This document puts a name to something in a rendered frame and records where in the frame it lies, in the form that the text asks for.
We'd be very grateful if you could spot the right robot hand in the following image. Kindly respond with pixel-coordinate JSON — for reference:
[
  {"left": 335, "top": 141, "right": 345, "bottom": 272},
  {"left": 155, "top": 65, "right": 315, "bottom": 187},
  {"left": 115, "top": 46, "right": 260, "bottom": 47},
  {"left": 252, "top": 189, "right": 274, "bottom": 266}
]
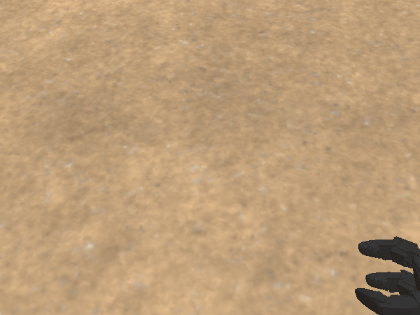
[{"left": 355, "top": 236, "right": 420, "bottom": 315}]

